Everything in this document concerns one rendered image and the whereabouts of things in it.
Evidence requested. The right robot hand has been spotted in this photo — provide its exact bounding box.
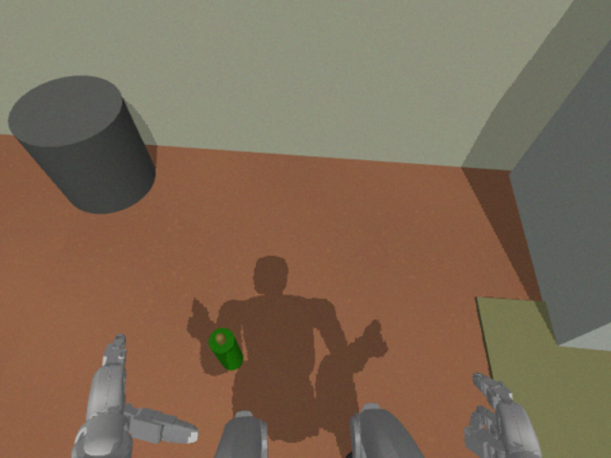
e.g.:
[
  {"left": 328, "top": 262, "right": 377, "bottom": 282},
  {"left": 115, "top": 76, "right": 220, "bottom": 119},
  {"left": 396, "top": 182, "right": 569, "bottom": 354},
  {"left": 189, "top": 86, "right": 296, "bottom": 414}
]
[{"left": 463, "top": 372, "right": 542, "bottom": 458}]

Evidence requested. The left robot hand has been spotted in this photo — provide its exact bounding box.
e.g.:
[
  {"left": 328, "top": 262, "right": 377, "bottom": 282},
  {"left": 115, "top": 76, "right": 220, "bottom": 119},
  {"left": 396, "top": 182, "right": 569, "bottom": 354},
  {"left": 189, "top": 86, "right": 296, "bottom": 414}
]
[{"left": 86, "top": 333, "right": 199, "bottom": 444}]

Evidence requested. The left robot arm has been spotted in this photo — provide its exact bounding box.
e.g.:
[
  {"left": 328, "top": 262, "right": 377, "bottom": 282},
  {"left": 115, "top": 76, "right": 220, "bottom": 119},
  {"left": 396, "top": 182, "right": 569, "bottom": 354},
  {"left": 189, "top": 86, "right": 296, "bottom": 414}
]
[{"left": 71, "top": 413, "right": 133, "bottom": 458}]

